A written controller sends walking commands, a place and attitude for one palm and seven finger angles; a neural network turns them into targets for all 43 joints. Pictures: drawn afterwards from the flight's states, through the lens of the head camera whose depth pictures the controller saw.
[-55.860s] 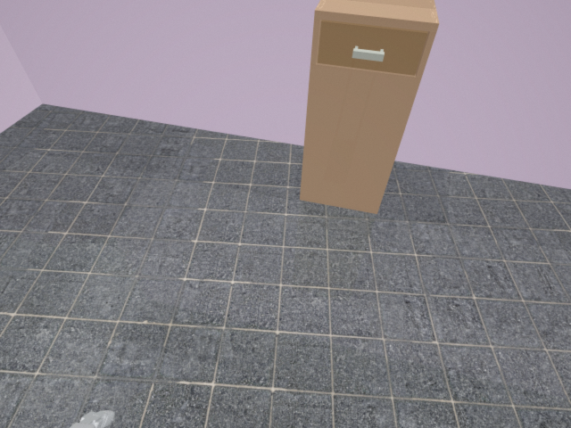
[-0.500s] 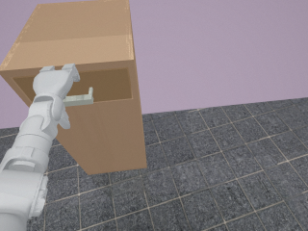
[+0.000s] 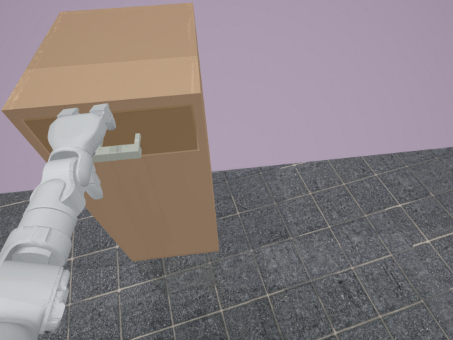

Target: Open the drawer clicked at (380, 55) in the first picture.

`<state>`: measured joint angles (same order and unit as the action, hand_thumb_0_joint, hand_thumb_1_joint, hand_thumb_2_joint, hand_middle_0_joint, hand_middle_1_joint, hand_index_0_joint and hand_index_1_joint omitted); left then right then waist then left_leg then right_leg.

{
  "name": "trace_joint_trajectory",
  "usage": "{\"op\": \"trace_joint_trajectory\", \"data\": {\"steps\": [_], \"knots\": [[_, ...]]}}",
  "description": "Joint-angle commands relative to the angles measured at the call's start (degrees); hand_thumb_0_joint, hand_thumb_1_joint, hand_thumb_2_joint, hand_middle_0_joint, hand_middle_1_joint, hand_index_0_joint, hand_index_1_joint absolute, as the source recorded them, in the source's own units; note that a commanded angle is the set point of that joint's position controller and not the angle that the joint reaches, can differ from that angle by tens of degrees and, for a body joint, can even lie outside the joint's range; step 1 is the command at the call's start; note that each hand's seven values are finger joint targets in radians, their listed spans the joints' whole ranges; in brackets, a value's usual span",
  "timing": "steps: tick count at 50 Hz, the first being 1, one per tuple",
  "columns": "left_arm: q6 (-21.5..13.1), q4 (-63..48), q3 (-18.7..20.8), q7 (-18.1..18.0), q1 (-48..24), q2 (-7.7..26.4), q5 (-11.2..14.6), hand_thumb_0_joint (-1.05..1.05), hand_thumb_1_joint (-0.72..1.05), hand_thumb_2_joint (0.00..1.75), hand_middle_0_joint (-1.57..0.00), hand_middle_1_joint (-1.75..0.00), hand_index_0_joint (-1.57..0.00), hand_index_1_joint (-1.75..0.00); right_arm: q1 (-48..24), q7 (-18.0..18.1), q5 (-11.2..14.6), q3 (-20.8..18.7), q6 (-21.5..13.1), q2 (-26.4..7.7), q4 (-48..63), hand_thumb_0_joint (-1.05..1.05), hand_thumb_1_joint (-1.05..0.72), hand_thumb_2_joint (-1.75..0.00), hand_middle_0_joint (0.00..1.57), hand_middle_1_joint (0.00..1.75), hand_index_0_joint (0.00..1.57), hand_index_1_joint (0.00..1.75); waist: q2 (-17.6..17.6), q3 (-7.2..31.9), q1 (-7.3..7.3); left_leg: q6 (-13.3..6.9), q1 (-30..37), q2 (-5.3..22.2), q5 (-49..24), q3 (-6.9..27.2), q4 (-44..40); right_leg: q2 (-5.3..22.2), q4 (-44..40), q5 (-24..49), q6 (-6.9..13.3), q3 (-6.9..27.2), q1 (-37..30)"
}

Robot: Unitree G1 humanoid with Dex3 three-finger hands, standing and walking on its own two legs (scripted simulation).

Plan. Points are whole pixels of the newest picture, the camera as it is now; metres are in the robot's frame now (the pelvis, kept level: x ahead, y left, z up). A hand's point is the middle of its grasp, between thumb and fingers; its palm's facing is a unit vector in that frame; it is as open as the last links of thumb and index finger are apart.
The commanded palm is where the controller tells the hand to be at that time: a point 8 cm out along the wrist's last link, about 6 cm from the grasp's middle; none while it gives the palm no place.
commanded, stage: re-aim the fingers above the handle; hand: left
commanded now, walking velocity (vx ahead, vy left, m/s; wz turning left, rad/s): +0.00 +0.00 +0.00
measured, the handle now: (117, 146) +0.51 +0.25 +0.02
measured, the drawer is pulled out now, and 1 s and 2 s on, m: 0.00 0.00 0.00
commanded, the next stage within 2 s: lower the fingers behind the handle in 1.10 s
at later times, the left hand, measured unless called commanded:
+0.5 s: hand (96, 164) +0.41 +0.24 +0.08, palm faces -0.08 -0.01 -1.00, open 13.9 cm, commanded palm +0.40 +0.24 +0.14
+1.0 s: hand (101, 168) +0.41 +0.24 +0.07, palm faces -0.09 -0.04 -1.00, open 13.9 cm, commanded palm +0.40 +0.25 +0.14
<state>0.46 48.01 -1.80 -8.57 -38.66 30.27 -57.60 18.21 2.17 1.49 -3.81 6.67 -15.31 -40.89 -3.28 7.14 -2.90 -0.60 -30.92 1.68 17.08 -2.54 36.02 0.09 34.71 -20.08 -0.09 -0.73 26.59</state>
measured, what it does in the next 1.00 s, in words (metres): stands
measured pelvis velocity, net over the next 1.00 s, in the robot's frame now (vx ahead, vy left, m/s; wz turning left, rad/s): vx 0.00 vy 0.00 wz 0.03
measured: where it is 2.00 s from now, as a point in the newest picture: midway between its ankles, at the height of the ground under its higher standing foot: outside the picture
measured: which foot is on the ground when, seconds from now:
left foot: down 0.00-1.00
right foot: down 0.00-1.00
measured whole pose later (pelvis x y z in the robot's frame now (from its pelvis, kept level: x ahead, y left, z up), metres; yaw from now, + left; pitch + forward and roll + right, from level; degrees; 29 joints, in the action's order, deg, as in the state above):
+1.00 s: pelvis +0.00 +0.00 +0.00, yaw +2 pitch +10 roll +0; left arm -3.0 37.9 -6.2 -3.9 -32.4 29.6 -54.8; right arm 18.1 4.5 1.5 -4.2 5.4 -15.6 -42.0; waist -2.7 5.4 -1.3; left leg -0.3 -28.0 1.2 16.7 -1.0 34.8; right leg 0.4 33.4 -20.3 0.2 -2.2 23.0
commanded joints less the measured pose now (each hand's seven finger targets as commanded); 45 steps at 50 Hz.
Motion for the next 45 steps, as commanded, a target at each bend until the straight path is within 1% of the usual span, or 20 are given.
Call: {"op": "trace_joint_trajectory", "data": {"steps": [1, 3, 6, 7, 10, 12, 13, 17, 19, 22, 26, 28, 32, 33, 35, 37, 39, 41, 42, 45], "knots": [[-1.95, -15.43, 1.38, -0.21, -23.69, 10.17, 0.60, 0.00, -0.50, 0.30, -0.30, -1.20, -0.30, -1.20, 0.86, 0.57, 0.13, -2.68, -1.57, -8.42, 6.03, 0.00, -0.90, -0.90, 0.20, 0.30, 0.20, 0.30, 1.22, 17.56, -0.81, -2.27, 18.02, -2.04, -23.17, 0.94, -1.47, -2.84, -2.84, 21.91, 1.71, -1.29, -3.31], [-3.27, -19.06, 5.06, -0.83, -18.39, 12.96, 0.70, 0.00, -0.50, 0.30, -0.30, -1.20, -0.30, -1.20, 0.05, 0.53, -0.06, -2.73, -1.55, -8.13, 7.10, 0.00, -0.90, -0.90, 0.20, 0.30, 0.20, 0.30, 0.18, 20.38, 1.50, -2.41, 18.95, -2.22, -25.77, 0.76, -1.34, -2.81, -2.45, 23.53, 1.92, -0.83, -6.04], [-3.75, -24.35, 7.36, -3.16, -13.17, 13.12, 0.88, 0.00, -0.50, 0.30, -0.30, -1.20, -0.30, -1.20, -1.77, -0.04, -0.02, -2.54, -1.79, -7.32, 8.20, 0.00, -0.90, -0.90, 0.20, 0.30, 0.20, 0.30, -1.73, 19.91, 3.40, -1.96, 19.23, -1.99, -29.03, 1.03, -1.48, -2.87, -1.67, 24.34, 2.14, -1.38, -6.60], [-3.26, -23.75, 10.24, -4.25, -12.47, 16.12, 0.46, 0.00, -0.50, 0.30, -0.30, -1.20, -0.30, -1.20, -2.14, -0.13, -0.08, -2.44, -1.70, -7.63, 7.93, 0.00, -0.90, -0.90, 0.20, 0.30, 0.20, 0.30, -0.39, 19.63, 3.62, -1.87, 18.05, -2.00, -28.17, 1.08, -1.59, -2.99, -1.76, 23.82, 2.20, -1.29, -7.45], [-0.44, -20.81, 10.60, -6.99, -15.54, 16.68, -0.96, 0.00, -0.50, 0.30, -0.30, -1.20, -0.30, -1.20, -3.35, -0.01, 0.17, -1.75, -2.02, -7.18, 7.23, 0.00, -0.90, -0.90, 0.20, 0.30, 0.20, 0.30, 0.41, 15.33, 3.34, -1.59, 14.85, -2.32, -21.83, 0.55, -2.98, -2.89, -2.07, 20.60, 2.10, -1.56, -6.57], [1.31, -20.41, 10.19, -7.86, -18.83, 17.69, -1.75, 0.00, -0.50, 0.30, -0.30, -1.20, -0.30, -1.20, -3.84, 0.34, 0.13, -1.75, -2.32, -7.49, 6.68, 0.00, -0.90, -0.90, 0.20, 0.30, 0.20, 0.30, 0.26, 16.42, 2.45, -1.60, 15.40, -2.35, -19.72, 0.20, -3.35, -2.64, -2.87, 19.03, 2.08, -1.21, -7.28], [2.25, -19.49, 8.03, -7.67, -19.16, 15.97, -2.20, 0.00, -0.50, 0.30, -0.30, -1.20, -0.30, -1.20, -4.22, 0.52, 0.36, -1.59, -2.51, -7.18, 6.72, 0.00, -0.90, -0.90, 0.20, 0.30, 0.20, 0.30, -0.49, 16.63, 2.12, -1.65, 15.91, -2.54, -18.67, 0.09, -3.47, -2.57, -3.01, 18.31, 1.93, -1.11, -6.65], [3.85, -16.31, -2.11, -3.65, -25.78, 7.26, -0.60, 0.00, -0.50, 0.30, -0.30, -1.20, -0.30, -1.20, -3.58, 1.44, 0.62, -1.61, -2.97, -7.54, 5.94, 0.00, -0.90, -0.90, 0.20, 0.30, 0.20, 0.30, 1.09, 14.96, -2.46, -2.02, 18.97, -2.30, -14.92, 0.70, -3.72, -2.26, -5.07, 14.97, 1.61, -1.17, -3.15], [3.49, -15.18, -5.79, -0.54, -27.16, 4.01, 0.95, 0.00, -0.50, 0.30, -0.30, -1.20, -0.30, -1.20, -3.20, 2.10, 0.79, -1.51, -3.29, -7.63, 5.99, 0.00, -0.90, -0.90, 0.20, 0.30, 0.20, 0.30, 2.19, 13.39, -3.51, -2.38, 19.94, -2.42, -12.67, 1.00, -3.57, -2.07, -5.80, 13.70, 1.30, -1.09, -1.22], [0.41, -16.00, -6.73, 2.96, -28.54, 3.40, 1.97, 0.00, -0.50, 0.30, -0.30, -1.20, -0.30, -1.20, -2.36, 2.72, 0.29, -1.31, -3.58, -7.56, 6.27, 0.00, -0.90, -0.90, 0.20, 0.30, 0.20, 0.30, 2.44, 14.12, -3.58, -2.46, 20.47, -2.79, -12.69, 1.61, -3.13, -1.75, -5.87, 13.54, 1.35, -0.77, -1.36], [-4.08, -14.93, -1.06, 2.17, -27.02, 8.17, 0.92, 0.00, -0.50, 0.30, -0.30, -1.20, -0.30, -1.20, -1.63, 2.56, -0.07, -0.99, -3.15, -7.11, 6.15, 0.00, -0.90, -0.90, 0.20, 0.30, 0.20, 0.30, 1.06, 14.05, -0.74, -2.01, 18.02, -3.08, -15.50, 1.75, -2.25, -1.91, -3.66, 16.10, 1.99, -0.96, -1.69], [-5.06, -13.36, 6.02, -0.54, -25.68, 14.92, -0.01, 0.00, -0.50, 0.30, -0.30, -1.20, -0.30, -1.20, -1.37, 2.18, -0.27, -0.73, -2.92, -7.12, 6.35, 0.00, -0.90, -0.90, 0.20, 0.30, 0.20, 0.30, 1.41, 16.02, 1.57, -1.89, 14.97, -3.16, -17.12, 1.40, -1.92, -1.85, -2.36, 18.07, 2.07, -0.61, -4.76], [-2.57, -10.51, 13.49, -6.71, -20.66, 22.44, -1.82, 0.00, -0.50, 0.30, -0.30, -1.20, -0.30, -1.20, -2.53, 1.98, -0.29, -0.42, -2.62, -6.78, 6.73, 0.00, -0.90, -0.90, 0.20, 0.30, 0.20, 0.30, 2.94, 18.22, 5.04, -1.34, 9.19, -3.42, -18.59, -0.36, -1.81, -1.74, -1.34, 22.42, 1.84, 0.09, -10.95], [-1.25, -9.90, 12.40, -7.93, -19.44, 21.67, -2.62, 0.00, -0.50, 0.30, -0.30, -1.20, -0.30, -1.20, -3.00, 1.92, -0.02, -0.38, -2.66, -6.55, 6.97, 0.00, -0.90, -0.90, 0.20, 0.30, 0.20, 0.30, 1.67, 18.30, 5.09, -1.22, 8.95, -3.39, -19.17, -1.00, -1.82, -1.76, -1.07, 23.77, 1.81, 0.31, -11.01], [1.04, -9.25, 11.53, -8.92, -18.15, 20.70, -3.17, 0.00, -0.50, 0.30, -0.30, -1.20, -0.30, -1.20, -2.94, 1.64, 0.13, -0.75, -3.01, -6.83, 6.73, 0.00, -0.90, -0.90, 0.20, 0.30, 0.20, 0.30, 1.82, 19.40, 4.98, -1.10, 9.42, -3.16, -19.70, -1.81, -2.10, -1.87, -1.22, 25.17, 1.61, 0.14, -11.81], [2.50, -8.57, 11.58, -7.82, -17.11, 20.98, -2.47, 0.00, -0.50, 0.30, -0.30, -1.20, -0.30, -1.20, -2.20, 1.55, 0.11, -1.32, -3.03, -7.41, 6.46, 0.00, -0.90, -0.90, 0.20, 0.30, 0.20, 0.30, 3.23, 22.56, 3.98, -1.54, 10.50, -3.09, -20.43, -2.10, -1.85, -1.88, -1.88, 27.66, 1.23, 0.78, -14.30], [3.14, -9.59, 8.47, -5.15, -17.56, 18.52, -1.22, 0.00, -0.50, 0.30, -0.30, -1.20, -0.30, -1.20, -1.49, 1.78, 0.66, -1.66, -3.02, -8.14, 6.54, 0.00, -0.90, -0.90, 0.20, 0.30, 0.20, 0.30, 3.88, 21.87, 2.12, -2.08, 11.50, -3.03, -20.29, -2.11, -2.22, -1.77, -2.54, 29.45, 0.74, 0.55, -13.86], [2.29, -12.90, 4.34, -1.87, -18.71, 14.36, 0.54, 0.00, -0.50, 0.30, -0.30, -1.20, -0.30, -1.20, -0.99, 1.96, 0.87, -2.25, -3.30, -8.72, 6.33, 0.00, -0.90, -0.90, 0.20, 0.30, 0.20, 0.30, 3.81, 20.67, -0.04, -2.61, 14.13, -2.91, -20.99, -1.79, -2.15, -1.81, -3.50, 29.72, 0.56, 0.34, -11.92], [1.01, -16.23, 0.57, -0.16, -20.95, 10.58, 1.40, 0.00, -0.50, 0.30, -0.30, -1.20, -0.30, -1.20, -0.93, 2.18, 0.74, -2.50, -3.38, -8.67, 6.23, 0.00, -0.90, -0.90, 0.20, 0.30, 0.20, 0.30, 4.73, 20.17, -2.16, -2.94, 15.96, -2.77, -21.80, -1.22, -1.74, -1.87, -4.22, 30.06, 0.43, 0.51, -10.82], [-3.50, -25.02, -4.29, 3.12, -22.05, 5.49, 3.04, 0.00, -0.50, 0.30, -0.30, -1.20, -0.30, -1.20, -0.64, 2.74, 0.27, -2.98, -3.77, -7.92, 5.84, 0.00, -0.90, -0.90, 0.20, 0.30, 0.20, 0.30, -1.08, 18.46, -2.90, -3.15, 21.80, -2.85, -23.68, 0.10, -1.30, -2.40, -4.57, 26.12, 0.84, 0.14, -5.03]]}}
